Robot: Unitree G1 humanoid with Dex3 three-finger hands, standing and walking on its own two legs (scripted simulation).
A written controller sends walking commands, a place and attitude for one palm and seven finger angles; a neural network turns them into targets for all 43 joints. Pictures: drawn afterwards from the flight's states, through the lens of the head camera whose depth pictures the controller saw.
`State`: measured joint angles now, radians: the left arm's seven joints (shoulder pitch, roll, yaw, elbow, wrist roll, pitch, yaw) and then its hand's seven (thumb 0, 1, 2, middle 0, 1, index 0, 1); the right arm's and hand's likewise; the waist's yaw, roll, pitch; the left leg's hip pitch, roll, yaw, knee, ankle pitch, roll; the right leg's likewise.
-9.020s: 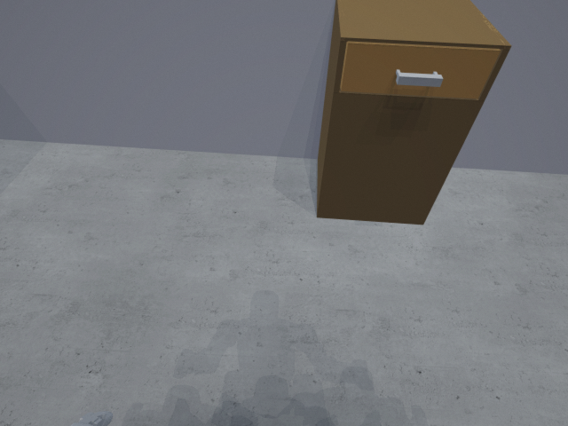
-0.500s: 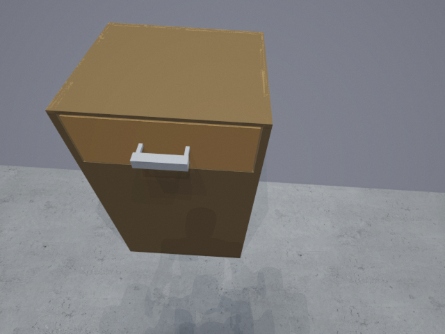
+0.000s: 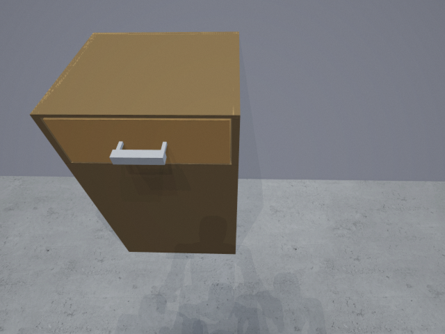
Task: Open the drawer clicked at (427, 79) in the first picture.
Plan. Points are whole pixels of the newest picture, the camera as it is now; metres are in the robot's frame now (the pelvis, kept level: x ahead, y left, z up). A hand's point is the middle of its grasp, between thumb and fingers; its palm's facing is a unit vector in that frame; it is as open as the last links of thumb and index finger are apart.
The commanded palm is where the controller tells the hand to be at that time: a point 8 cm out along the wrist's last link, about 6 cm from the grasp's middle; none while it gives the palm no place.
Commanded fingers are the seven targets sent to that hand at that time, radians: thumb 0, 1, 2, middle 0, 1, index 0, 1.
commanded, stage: come to a stop and stand still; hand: left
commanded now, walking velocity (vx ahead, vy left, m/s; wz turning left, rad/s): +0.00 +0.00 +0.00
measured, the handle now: (140, 151) +0.54 +0.25 -0.03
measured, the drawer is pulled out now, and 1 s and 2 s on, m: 0.00 0.00 0.00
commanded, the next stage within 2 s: look again from close up in 0.38 s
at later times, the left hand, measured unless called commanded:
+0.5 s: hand out of the picture -0.04 +0.16 -0.17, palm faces +0.02 -0.99 -0.16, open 7.4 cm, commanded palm none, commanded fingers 0.00 0.90 0.90 -0.20 -0.30 -0.20 -0.30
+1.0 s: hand out of the picture +0.04 +0.25 -0.17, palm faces +0.01 -0.98 -0.22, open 7.4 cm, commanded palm none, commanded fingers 0.00 0.90 0.90 -0.20 -0.30 -0.20 -0.30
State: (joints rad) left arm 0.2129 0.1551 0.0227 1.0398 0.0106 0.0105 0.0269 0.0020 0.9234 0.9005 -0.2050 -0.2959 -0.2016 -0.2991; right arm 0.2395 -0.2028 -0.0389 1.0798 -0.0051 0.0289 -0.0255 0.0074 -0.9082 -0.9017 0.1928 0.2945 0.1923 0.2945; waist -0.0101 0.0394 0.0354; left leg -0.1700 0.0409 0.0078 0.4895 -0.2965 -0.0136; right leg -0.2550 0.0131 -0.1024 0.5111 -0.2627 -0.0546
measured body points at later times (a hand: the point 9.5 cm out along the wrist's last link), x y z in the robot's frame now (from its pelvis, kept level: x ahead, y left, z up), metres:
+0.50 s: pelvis -0.02 +0.01 +0.01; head -0.01 +0.00 +0.46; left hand -0.04 +0.22 -0.15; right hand -0.06 -0.19 -0.16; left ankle -0.04 +0.14 -0.74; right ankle +0.01 -0.08 -0.74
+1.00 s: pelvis -0.01 +0.06 +0.00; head -0.03 +0.06 +0.45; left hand +0.03 +0.30 -0.15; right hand +0.02 -0.18 -0.15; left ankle -0.04 +0.14 -0.74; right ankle +0.01 -0.08 -0.74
